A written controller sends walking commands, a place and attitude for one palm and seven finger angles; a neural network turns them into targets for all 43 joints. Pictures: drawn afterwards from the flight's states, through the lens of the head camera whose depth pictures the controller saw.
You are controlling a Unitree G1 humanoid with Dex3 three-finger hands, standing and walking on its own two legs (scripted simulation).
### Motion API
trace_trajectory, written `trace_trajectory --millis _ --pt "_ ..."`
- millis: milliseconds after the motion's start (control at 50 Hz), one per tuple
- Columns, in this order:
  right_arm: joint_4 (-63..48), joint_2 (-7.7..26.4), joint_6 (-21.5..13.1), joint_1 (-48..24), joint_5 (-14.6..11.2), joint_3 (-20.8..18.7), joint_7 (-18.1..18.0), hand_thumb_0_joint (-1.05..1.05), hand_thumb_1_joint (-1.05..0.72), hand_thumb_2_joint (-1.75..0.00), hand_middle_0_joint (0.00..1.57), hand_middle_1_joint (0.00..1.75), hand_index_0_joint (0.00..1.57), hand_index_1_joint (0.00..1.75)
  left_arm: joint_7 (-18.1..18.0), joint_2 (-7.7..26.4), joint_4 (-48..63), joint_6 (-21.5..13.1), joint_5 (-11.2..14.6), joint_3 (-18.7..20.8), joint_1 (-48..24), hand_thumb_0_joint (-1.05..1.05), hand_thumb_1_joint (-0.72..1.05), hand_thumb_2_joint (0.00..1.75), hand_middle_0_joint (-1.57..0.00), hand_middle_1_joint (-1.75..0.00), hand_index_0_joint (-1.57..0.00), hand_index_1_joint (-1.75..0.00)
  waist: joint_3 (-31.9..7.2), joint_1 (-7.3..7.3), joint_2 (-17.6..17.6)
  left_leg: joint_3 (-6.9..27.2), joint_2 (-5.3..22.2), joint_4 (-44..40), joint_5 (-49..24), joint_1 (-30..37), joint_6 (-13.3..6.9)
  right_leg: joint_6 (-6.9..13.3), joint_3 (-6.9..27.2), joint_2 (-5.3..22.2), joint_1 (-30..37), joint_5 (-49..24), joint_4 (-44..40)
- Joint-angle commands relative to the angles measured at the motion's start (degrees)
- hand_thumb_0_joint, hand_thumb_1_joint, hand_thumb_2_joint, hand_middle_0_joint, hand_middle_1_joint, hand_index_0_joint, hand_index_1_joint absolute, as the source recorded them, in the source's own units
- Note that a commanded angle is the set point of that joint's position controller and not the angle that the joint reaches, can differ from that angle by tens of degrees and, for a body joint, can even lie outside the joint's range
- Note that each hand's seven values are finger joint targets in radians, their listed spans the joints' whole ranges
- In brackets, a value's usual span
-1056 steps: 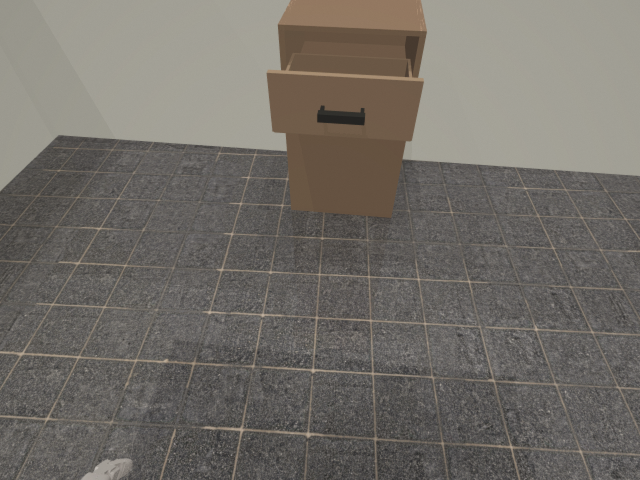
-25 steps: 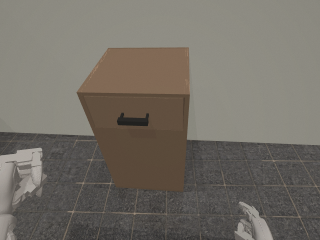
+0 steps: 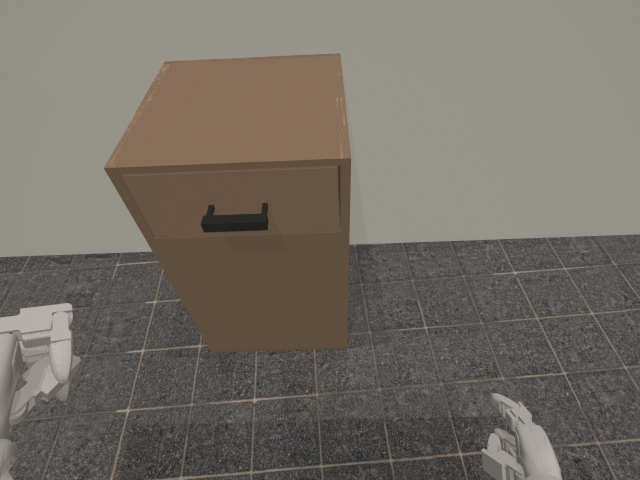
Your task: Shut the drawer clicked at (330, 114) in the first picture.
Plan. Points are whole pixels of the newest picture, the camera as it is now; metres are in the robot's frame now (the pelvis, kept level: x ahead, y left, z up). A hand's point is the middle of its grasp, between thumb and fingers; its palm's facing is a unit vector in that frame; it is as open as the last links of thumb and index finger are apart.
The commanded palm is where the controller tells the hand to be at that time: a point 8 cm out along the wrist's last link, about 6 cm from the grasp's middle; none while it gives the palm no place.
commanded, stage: step back with the hand held close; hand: left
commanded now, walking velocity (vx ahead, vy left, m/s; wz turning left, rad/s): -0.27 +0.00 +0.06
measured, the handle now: (236, 215) +0.61 +0.21 -0.08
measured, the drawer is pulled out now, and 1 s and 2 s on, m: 0.00 0.00 0.00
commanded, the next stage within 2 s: stop stepping back and stand still in 1.02 s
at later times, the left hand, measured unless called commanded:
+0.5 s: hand out of the picture +0.10 +0.26 +0.15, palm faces +0.37 -0.77 -0.52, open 3.3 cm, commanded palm +0.04 +0.30 +0.17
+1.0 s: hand out of the picture +0.01 +0.28 +0.18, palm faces +0.40 -0.80 -0.45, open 3.3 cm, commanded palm -0.05 +0.31 +0.17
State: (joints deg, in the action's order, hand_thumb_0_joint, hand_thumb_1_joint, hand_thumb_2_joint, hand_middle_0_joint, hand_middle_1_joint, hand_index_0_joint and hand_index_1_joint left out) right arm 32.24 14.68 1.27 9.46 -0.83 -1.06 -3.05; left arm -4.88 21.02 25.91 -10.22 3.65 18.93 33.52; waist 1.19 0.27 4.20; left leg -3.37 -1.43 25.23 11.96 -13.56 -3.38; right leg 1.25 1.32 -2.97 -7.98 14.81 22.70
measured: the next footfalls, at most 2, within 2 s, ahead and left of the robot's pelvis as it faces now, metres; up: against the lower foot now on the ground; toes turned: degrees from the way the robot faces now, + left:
right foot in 1.12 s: -0.35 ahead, -0.10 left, +0.00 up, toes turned -2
left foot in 1.52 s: -0.15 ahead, +0.14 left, +0.00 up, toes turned +1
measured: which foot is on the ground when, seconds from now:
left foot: down 0.00-1.00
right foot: down 0.00-0.76, up 0.78-1.00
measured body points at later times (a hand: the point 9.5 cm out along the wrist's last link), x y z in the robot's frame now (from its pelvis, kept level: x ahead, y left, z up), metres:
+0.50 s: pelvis -0.08 +0.02 -0.01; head -0.06 +0.01 +0.43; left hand +0.08 +0.30 +0.18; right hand +0.11 -0.21 -0.09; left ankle +0.01 +0.08 -0.74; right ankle -0.03 -0.10 -0.74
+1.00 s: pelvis -0.17 +0.03 -0.01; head -0.14 +0.08 +0.44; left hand -0.01 +0.33 +0.20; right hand +0.01 -0.19 -0.08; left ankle -0.01 +0.09 -0.74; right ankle -0.34 -0.13 -0.67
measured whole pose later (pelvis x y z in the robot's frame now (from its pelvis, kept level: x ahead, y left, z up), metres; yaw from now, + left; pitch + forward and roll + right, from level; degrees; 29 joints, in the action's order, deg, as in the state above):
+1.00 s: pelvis -0.17 +0.03 -0.01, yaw +1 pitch +5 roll -6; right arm 35.6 9.1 -6.7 11.6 1.1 -0.8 -2.0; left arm -8.6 26.3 38.9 -16.5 2.5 25.8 35.0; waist -2.0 -0.5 0.7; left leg -2.6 2.9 21.1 -3.7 -31.3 -4.6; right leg 0.3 -0.5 -4.9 -11.7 30.8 49.5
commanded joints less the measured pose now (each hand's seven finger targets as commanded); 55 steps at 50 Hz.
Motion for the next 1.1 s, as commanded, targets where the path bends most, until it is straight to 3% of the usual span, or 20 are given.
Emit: trace_trajectory --millis 0,60,160,320,480,540,600,620,660,700,720,740,760,800,840,880,960,1020,1040,1080 --pt "-10.96 5.0 -1.66 -5.53 0.01 -1.96 -0.86 0.0 -0.9 -0.9 0.2 0.3 0.2 0.3 -1.78 12.1 15.59 -3.78 0.81 9.7 3.95 0.0 0.9 0.9 -1.4 -1.6 -1.4 -1.6 -12.11 -1.63 -4.1 5.74 6.04 -1.06 -24.38 7.51 -0.53 -2.41 1.97 5.09 -0.33 -25.17 0.77" --pt "-11.22 5.34 -1.74 -5.11 0.11 -2.11 -1.48 0.0 -0.9 -0.9 0.2 0.3 0.2 0.3 -2.55 13.96 17.96 -4.08 0.98 11.31 3.56 0.0 0.9 0.9 -1.4 -1.6 -1.4 -1.6 -12.6 -1.59 -1.52 6.16 6.27 -1.26 -23.45 5.51 -0.42 -2.34 2.23 4.8 -0.09 -24.06 1.69" --pt "-10.76 5.99 -2.83 -3.65 0.35 -2.47 -1.67 0.0 -0.9 -0.9 0.2 0.3 0.2 0.3 -2.9 11.69 17.81 -4.65 0.53 9.45 4.25 0.0 0.9 0.9 -1.4 -1.6 -1.4 -1.6 -10.35 -0.95 2.35 8.26 7.42 -3.91 -16.19 0.53 -0.64 -2.17 1.61 3.24 -0.59 -15.72 3.37" --pt "-10.66 6.49 -5.01 -3.87 0.13 -2.65 -1.94 0.0 -0.9 -0.9 0.2 0.3 0.2 0.3 -3.24 9.96 14.31 -5.96 -1.35 9.5 3.01 0.0 0.9 0.9 -1.4 -1.6 -1.4 -1.6 -4.09 -0.3 -0.78 13.58 10.32 -11.75 20.75 -21.58 -3.26 -2.11 3.15 1.71 6.53 -5.38 8.99" --pt "-10.56 6.5 -6.8 -3.6 1.02 -2.69 -2.28 0.0 -0.9 -0.9 0.2 0.3 0.2 0.3 -3.48 10.14 19.34 -6.94 -2.76 9.75 -1.15 0.0 0.9 0.9 -1.4 -1.6 -1.4 -1.6 -3.57 -0.17 0.48 14.31 10.37 -10.77 28.7 -26.82 -3.34 -1.26 4.87 1.32 5.62 3.38 10.49" --pt "-10.07 5.87 -6.9 -2.57 1.25 -2.94 -1.86 0.0 -0.9 -0.9 0.2 0.3 0.2 0.3 -3.8 10.87 19.11 -7.47 -2.47 10.25 -0.07 0.0 0.9 0.9 -1.4 -1.6 -1.4 -1.6 -3.59 0.34 -4.06 11.21 6.08 -1.29 22.5 -21.14 -1.8 0.98 11.44 5.06 -2.89 7.17 2.38" --pt "-8.06 4.74 -6.14 -0.77 1.09 -3.32 -0.95 0.0 -0.9 -0.9 0.2 0.3 0.2 0.3 -4.55 11.41 19.47 -8.21 -1.21 9.64 -0.25 0.0 0.9 0.9 -1.4 -1.6 -1.4 -1.6 -5.35 1.51 -11.29 6.45 1.34 16.23 10.34 -5.24 1.88 5.53 18.75 14.65 -19.32 8.29 -7.36" --pt "-7.49 4.38 -5.92 -0.31 1.02 -3.52 -0.68 0.0 -0.9 -0.9 0.2 0.3 0.2 0.3 -4.8 11.1 19.53 -8.48 -1.1 9.15 -0.52 0.0 0.9 0.9 -1.4 -1.6 -1.4 -1.6 -6.02 1.95 -12.67 6.11 0.92 18.89 8.67 -2.77 2.37 6.32 17.84 16.36 -20.92 6.42 -7.84" --pt "-7.23 4.51 -5.89 0.07 0.91 -3.57 -0.72 0.0 -0.9 -0.9 0.2 0.3 0.2 0.3 -5.34 11.58 20.25 -8.7 -1.18 9.43 -0.73 0.0 0.9 0.9 -1.4 -1.6 -1.4 -1.6 -7.0 2.36 -10.74 6.52 1.2 15.46 7.04 -0.8 2.05 5.22 13.6 14.84 -20.86 1.58 -5.15" --pt "-7.6 5.1 -5.92 -1.76 0.79 -3.17 -1.34 0.0 -0.9 -0.9 0.2 0.3 0.2 0.3 -5.45 12.24 20.59 -8.87 -1.17 10.29 0.76 0.0 0.9 0.9 -1.4 -1.6 -1.4 -1.6 -4.31 1.7 -3.59 11.78 4.93 2.43 9.74 -4.67 -0.02 1.49 7.85 7.69 -19.74 4.39 1.16" --pt "-8.34 6.18 -6.55 -2.67 0.86 -3.05 -1.73 0.0 -0.9 -0.9 0.2 0.3 0.2 0.3 -5.38 12.57 22.24 -9.29 -1.56 10.73 0.14 0.0 0.9 0.9 -1.4 -1.6 -1.4 -1.6 -3.36 1.44 4.1 17.2 9.37 -6.37 12.75 -12.95 -1.94 -0.67 4.09 2.4 -12.82 2.79 8.83" --pt "-8.69 6.52 -7.66 -3.53 0.93 -3.14 -1.91 0.0 -0.9 -0.9 0.2 0.3 0.2 0.3 -5.29 13.58 22.16 -9.69 -2.59 12.75 0.73 0.0 0.9 0.9 -1.4 -1.6 -1.4 -1.6 -5.65 0.73 12.71 25.5 16.98 -16.2 25.54 -23.49 -4.72 -2.23 0.7 -2.19 -2.21 2.71 23.35" --pt "-8.82 5.89 -8.48 -4.25 1.54 -2.98 -2.06 0.0 -0.9 -0.9 0.2 0.3 0.2 0.3 -5.09 13.95 22.0 -9.53 -3.65 12.92 -0.68 0.0 0.9 0.9 -1.4 -1.6 -1.4 -1.6 -5.27 0.53 15.92 30.64 21.13 -21.91 33.12 -31.06 -6.72 -2.4 2.04 -3.89 1.79 6.75 36.69" --pt "-7.64 5.74 -9.24 -3.07 1.89 -3.69 -1.2 0.0 -0.9 -0.9 0.2 0.3 0.2 0.3 -4.94 14.37 22.64 -9.89 -3.69 14.54 -1.62 0.0 0.9 0.9 -1.4 -1.6 -1.4 -1.6 -6.2 0.3 9.19 27.93 23.1 -21.77 33.97 -33.34 -7.04 -2.59 3.77 -4.58 2.54 7.61 49.63" --pt "-7.08 5.62 -9.77 -3.1 1.85 -4.26 -0.26 0.0 -0.9 -0.9 0.2 0.3 0.2 0.3 -4.81 13.09 22.66 -9.21 -2.54 13.71 -0.39 0.0 0.9 0.9 -1.4 -1.6 -1.4 -1.6 -7.31 -0.53 3.74 21.55 19.59 -17.5 26.03 -22.86 -5.48 -2.37 1.75 -3.81 -4.01 9.84 45.51" --pt "-6.43 4.65 -10.11 -3.09 1.81 -4.01 0.22 0.0 -0.9 -0.9 0.2 0.3 0.2 0.3 -4.72 11.49 23.25 -8.75 -1.37 11.48 1.98 0.0 0.9 0.9 -1.4 -1.6 -1.4 -1.6 -9.43 -0.99 2.68 17.32 16.71 -15.89 19.3 -11.55 -3.06 -1.89 -1.57 -2.59 -8.39 13.96 36.4" --pt "-2.95 3.55 -11.7 0.09 2.38 -3.04 0.39 0.0 -0.9 -0.9 0.2 0.3 0.2 0.3 -3.75 10.54 23.77 -9.73 0.06 9.08 2.41 0.0 0.9 0.9 -1.4 -1.6 -1.4 -1.6 -14.62 -0.1 10.07 12.32 13.44 -18.72 10.38 7.09 3.54 0.04 -5.45 -3.4 -9.99 19.72 16.61" --pt "-0.71 3.32 -11.84 1.07 3.57 -2.92 0.64 0.0 -0.9 -0.9 0.2 0.3 0.2 0.3 -3.09 12.15 23.87 -11.23 0.7 9.97 -0.56 0.0 0.9 0.9 -1.4 -1.6 -1.4 -1.6 -17.77 -0.38 11.84 9.58 13.49 -17.89 0.94 12.25 8.44 1.62 -5.87 -3.28 -5.82 19.14 1.65" --pt "-0.72 2.97 -11.45 0.99 3.48 -2.83 0.87 0.0 -0.9 -0.9 0.2 0.3 0.2 0.3 -2.87 12.69 24.13 -11.6 0.8 10.29 -1.51 0.0 0.9 0.9 -1.4 -1.6 -1.4 -1.6 -17.31 -0.54 10.71 7.12 12.19 -13.86 -1.83 13.28 8.68 2.03 -5.16 -2.29 -6.16 15.52 -4.36" --pt "-0.51 1.84 -10.05 1.21 2.46 -2.57 0.74 0.0 -0.9 -0.9 0.2 0.3 0.2 0.3 -2.66 14.93 25.29 -12.26 0.94 12.03 -2.68 0.0 0.9 0.9 -1.4 -1.6 -1.4 -1.6 -15.68 0.08 -1.22 1.02 6.95 5.69 -6.96 20.24 5.77 2.83 1.68 6.96 -16.79 4.14 -14.36"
